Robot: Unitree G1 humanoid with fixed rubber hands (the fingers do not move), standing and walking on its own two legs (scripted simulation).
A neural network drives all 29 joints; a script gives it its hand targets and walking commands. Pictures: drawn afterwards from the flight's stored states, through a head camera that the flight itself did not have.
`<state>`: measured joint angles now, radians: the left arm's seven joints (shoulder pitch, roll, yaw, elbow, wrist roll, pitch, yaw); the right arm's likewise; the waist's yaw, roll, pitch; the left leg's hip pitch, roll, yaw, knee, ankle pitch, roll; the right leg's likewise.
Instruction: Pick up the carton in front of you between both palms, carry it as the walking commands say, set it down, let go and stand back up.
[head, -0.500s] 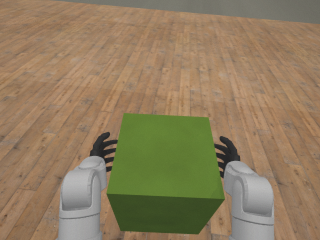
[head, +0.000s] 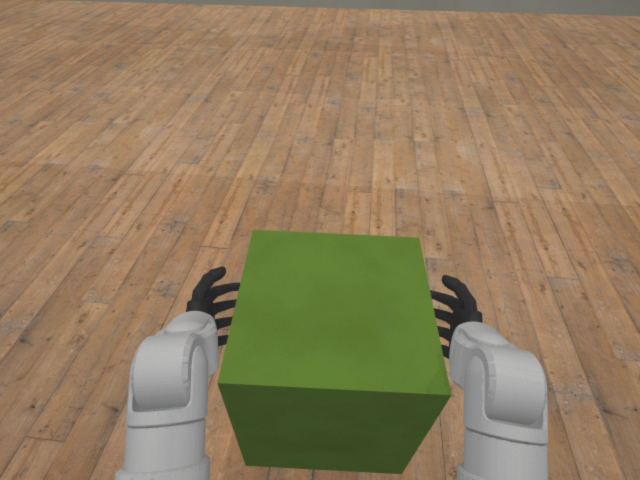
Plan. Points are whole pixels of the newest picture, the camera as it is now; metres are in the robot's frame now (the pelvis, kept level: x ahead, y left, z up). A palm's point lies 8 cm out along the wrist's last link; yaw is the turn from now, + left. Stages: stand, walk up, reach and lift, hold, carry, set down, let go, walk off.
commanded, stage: carry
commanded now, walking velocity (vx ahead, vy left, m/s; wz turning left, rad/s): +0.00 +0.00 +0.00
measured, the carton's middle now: (329, 355) +0.28 +0.00 +0.01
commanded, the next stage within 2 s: hold in 1.78 s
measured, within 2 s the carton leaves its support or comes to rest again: neither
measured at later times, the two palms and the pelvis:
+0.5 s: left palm (188, 341) +0.26 +0.16 +0.07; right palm (442, 340) +0.27 -0.14 +0.07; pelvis +0.01 +0.01 -0.01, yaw +1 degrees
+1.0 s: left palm (184, 374) +0.24 +0.17 +0.03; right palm (433, 373) +0.25 -0.13 +0.03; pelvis -0.04 +0.02 +0.00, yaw +1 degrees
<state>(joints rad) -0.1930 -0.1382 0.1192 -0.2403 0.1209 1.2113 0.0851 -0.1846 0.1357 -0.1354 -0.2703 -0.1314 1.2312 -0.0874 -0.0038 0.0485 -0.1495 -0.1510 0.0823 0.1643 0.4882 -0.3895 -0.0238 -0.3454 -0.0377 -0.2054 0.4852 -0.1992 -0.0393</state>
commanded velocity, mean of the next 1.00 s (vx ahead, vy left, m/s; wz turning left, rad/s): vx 0.00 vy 0.00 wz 0.00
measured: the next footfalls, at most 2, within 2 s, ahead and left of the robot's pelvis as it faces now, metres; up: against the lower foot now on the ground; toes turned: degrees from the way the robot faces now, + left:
none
